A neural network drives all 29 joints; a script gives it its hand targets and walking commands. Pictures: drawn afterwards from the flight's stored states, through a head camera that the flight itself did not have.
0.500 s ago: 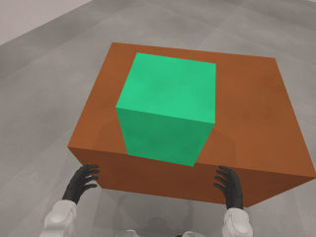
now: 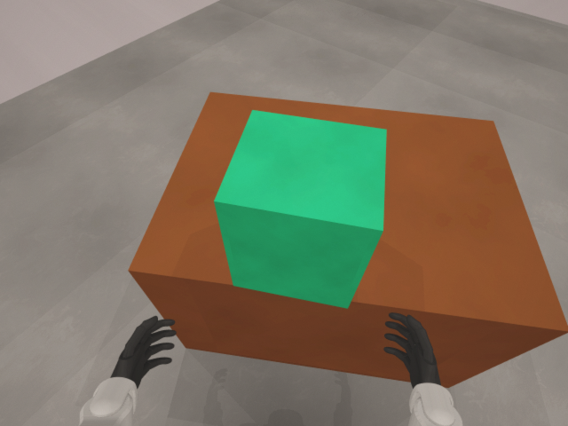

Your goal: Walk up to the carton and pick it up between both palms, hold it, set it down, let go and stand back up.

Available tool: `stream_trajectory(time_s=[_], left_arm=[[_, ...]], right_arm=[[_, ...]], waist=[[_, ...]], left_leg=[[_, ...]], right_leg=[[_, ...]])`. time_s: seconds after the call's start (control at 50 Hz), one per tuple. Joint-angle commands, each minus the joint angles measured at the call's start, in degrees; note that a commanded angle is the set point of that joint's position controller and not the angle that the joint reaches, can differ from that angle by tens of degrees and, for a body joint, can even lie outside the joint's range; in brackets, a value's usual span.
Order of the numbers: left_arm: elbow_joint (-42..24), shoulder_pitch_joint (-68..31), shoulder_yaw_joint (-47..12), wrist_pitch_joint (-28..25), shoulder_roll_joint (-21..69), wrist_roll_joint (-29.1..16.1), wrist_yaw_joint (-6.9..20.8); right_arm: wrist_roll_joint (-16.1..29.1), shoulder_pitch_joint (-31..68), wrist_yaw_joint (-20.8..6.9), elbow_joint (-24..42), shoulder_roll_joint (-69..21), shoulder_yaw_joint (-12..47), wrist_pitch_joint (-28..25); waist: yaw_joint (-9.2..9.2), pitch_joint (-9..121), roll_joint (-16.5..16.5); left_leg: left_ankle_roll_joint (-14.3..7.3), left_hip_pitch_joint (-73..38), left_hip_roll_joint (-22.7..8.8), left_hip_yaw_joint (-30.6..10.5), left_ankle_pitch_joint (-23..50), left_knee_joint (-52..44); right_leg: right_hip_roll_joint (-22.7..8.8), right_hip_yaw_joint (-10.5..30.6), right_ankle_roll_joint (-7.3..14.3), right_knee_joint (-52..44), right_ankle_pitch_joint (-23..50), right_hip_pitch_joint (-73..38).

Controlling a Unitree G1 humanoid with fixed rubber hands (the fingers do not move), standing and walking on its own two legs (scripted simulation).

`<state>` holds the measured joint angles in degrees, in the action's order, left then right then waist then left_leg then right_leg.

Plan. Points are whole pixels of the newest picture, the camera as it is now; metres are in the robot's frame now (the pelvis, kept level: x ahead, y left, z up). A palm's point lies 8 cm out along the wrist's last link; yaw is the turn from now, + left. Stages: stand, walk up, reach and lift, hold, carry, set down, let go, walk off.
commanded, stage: set down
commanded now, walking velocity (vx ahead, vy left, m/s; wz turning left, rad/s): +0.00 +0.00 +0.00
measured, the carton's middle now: (302, 214) +0.47 -0.02 -0.05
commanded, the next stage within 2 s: let go in 0.42 s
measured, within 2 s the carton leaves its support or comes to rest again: neither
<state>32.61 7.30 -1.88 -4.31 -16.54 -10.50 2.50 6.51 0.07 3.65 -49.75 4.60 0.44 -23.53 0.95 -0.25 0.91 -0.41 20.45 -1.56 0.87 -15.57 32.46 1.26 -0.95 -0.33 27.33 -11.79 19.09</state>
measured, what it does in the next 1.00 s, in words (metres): stands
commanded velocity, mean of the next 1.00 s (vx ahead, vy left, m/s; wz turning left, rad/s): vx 0.00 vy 0.00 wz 0.00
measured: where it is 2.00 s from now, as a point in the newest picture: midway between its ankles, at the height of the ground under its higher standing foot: outside the picture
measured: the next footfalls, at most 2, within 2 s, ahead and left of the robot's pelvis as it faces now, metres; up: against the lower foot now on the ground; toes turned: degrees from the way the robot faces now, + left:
none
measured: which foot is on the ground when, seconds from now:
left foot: down 0.00-1.00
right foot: down 0.00-1.00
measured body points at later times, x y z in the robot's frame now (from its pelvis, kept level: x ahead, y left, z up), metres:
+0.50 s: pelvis +0.00 -0.01 +0.00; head +0.02 -0.01 +0.45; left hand +0.19 +0.22 -0.08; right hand +0.20 -0.21 -0.09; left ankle +0.01 +0.11 -0.73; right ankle +0.02 -0.12 -0.73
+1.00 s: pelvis +0.00 -0.01 +0.00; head +0.02 -0.01 +0.45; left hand +0.17 +0.23 -0.10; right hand +0.18 -0.23 -0.11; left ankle +0.01 +0.11 -0.73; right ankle +0.02 -0.12 -0.73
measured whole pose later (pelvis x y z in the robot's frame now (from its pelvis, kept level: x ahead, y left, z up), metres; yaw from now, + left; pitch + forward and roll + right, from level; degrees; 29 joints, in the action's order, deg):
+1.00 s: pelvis +0.00 -0.01 +0.00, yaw +0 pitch +2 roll -1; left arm 38.9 7.6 -1.9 2.5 -13.7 -3.8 -1.2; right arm -1.0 -1.4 -0.8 -53.5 8.7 -2.0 -9.4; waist 0.1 0.6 0.6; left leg 0.2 17.2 -1.5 0.9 -14.0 29.1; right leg 1.3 -1.0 0.5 26.6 -11.7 17.1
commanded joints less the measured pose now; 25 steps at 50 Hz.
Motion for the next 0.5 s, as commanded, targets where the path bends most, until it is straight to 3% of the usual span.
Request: stream_trajectory(time_s=[0.0,0.04,0.06,0.14,0.16,0.2,0.22,0.24,0.26,0.3,0.32,0.34,0.36,0.38,0.42,0.46,0.48], left_arm=[[-11.5,-1.6,2.9,-1.6,-4.6,3.8,-2.1],[-8.3,-1.1,2.4,0.4,-3.8,4.7,-2.2],[-9.0,-2.9,2.6,0.9,-3.8,4.8,-2.6],[-9.8,-2.8,2.1,3.0,-3.9,5.1,-2.7],[-8.5,-2.4,2.5,3.8,-2.5,6.3,-3.2],[-11.7,-1.5,2.7,3.4,-3.5,6.1,-3.4],[-11.5,-1.6,2.3,3.5,-3.0,6.1,-3.4],[-11.2,-2.7,3.2,3.5,-3.3,6.7,-3.5],[-13.8,-2.4,3.5,3.2,-4.5,6.0,-3.5],[-13.8,-0.3,4.0,3.2,-4.3,6.7,-3.9],[-11.4,0.8,4.3,4.0,-3.6,7.2,-3.7],[-11.6,1.0,4.7,3.6,-4.5,6.8,-3.3],[-9.7,0.8,4.2,4.4,-2.3,7.4,-3.4],[-8.2,1.5,4.1,5.3,-2.3,7.8,-2.9],[-9.8,0.5,4.5,5.6,-2.8,7.6,-3.0],[-8.1,0.2,4.7,6.6,-2.1,8.3,-3.2],[-7.4,0.4,4.2,7.5,-1.5,8.7,-3.3]], right_arm=[[-2.3,1.5,-1.2,9.2,9.3,-3.6,0.0],[-3.2,1.4,-1.4,8.3,10.1,-3.6,1.6],[-3.2,3.3,-1.6,8.5,10.4,-4.2,2.0],[-4.7,1.5,-1.3,9.0,9.0,-4.5,4.2],[-4.7,2.0,-1.7,7.4,9.9,-4.4,4.5],[-4.6,0.3,-2.0,8.4,10.0,-3.8,4.4],[-4.7,0.0,-2.2,7.7,10.4,-4.0,4.7],[-5.1,0.6,-2.3,9.0,9.9,-3.8,4.5],[-4.7,-0.5,-1.8,10.9,8.8,-3.8,4.6],[-5.1,-1.7,-2.1,10.6,9.6,-4.1,4.3],[-4.1,-2.2,-2.5,9.3,10.3,-2.5,4.7],[-4.7,-2.8,-2.2,11.6,9.5,-3.0,4.5],[-4.2,-1.7,-2.8,9.1,10.9,-2.9,5.0],[-4.6,-2.2,-2.5,9.4,11.3,-3.2,5.2],[-5.1,-1.8,-2.6,10.4,10.8,-3.4,5.5],[-5.6,-1.5,-2.7,8.6,11.2,-3.4,6.0],[-5.4,0.0,-3.3,7.9,11.9,-3.8,6.5]], waist=[[-2.6,13.3,3.4],[-2.22,11.6,2.1],[-2.66,11.7,3.5],[-1.78,10.1,1.6],[-2.76,9.5,2.8],[-2.71,12.0,3.2],[-2.36,12.1,1.5],[-3.16,11.9,1.7],[-2.4,13.8,1.2],[-2.89,14.5,0.8],[-3.44,13.0,1.5],[-3.28,13.5,-0.6],[-3.79,12.3,0.3],[-3.13,11.9,-0.2],[-3.78,11.7,-1.5],[-3.16,10.5,-0.4],[-3.85,10.2,-0.2]], left_leg=[[6.3,-16.4,-0.3,1.0,14.4,-10.3],[5.4,-15.8,-0.3,0.9,13.5,-11.0],[5.4,-14.6,-0.4,1.1,11.3,-11.6],[4.7,-14.0,-0.3,1.1,9.4,-12.7],[5.5,-13.9,-0.2,1.0,11.9,-12.1],[5.6,-15.8,0.3,1.8,16.4,-11.0],[5.6,-16.1,-0.2,1.5,16.6,-11.0],[5.4,-16.1,0.4,2.0,17.1,-10.9],[4.8,-15.7,0.5,2.3,17.2,-10.7],[5.3,-17.4,0.2,2.0,19.7,-10.4],[4.9,-16.3,0.8,2.5,19.7,-10.1],[4.6,-17.2,0.7,2.3,19.5,-10.4],[4.6,-17.0,0.6,2.4,19.7,-10.8],[4.5,-17.1,0.7,2.5,19.2,-10.7],[4.1,-16.8,1.0,3.0,17.0,-11.1],[4.3,-14.8,1.1,2.7,15.5,-11.2],[4.3,-15.5,0.8,2.5,14.5,-11.9]], right_leg=[[3.2,-1.1,2.0,-5.7,5.3,-18.3],[3.1,-1.1,2.6,-6.3,4.4,-18.2],[3.1,-1.2,2.6,-6.1,2.6,-17.7],[2.6,-0.9,2.1,-6.8,3.4,-19.3],[3.2,-1.5,2.6,-6.3,4.2,-18.4],[3.2,-1.7,2.2,-6.4,6.5,-18.7],[3.5,-1.8,2.3,-6.7,6.7,-18.3],[3.2,-1.7,2.4,-6.9,6.7,-18.5],[3.0,-1.2,2.0,-6.8,8.1,-19.9],[3.2,-1.6,2.0,-6.4,9.9,-19.7],[2.8,-1.1,2.2,-6.6,9.5,-19.1],[2.8,-1.0,1.9,-7.1,9.8,-19.8],[3.1,-1.2,2.1,-7.1,9.0,-18.7],[3.2,-1.6,2.3,-7.2,9.8,-19.0],[2.7,-1.3,2.0,-7.7,7.6,-18.7],[2.7,-1.4,2.1,-7.2,7.6,-19.6],[2.8,-1.6,2.4,-7.5,5.5,-18.0]])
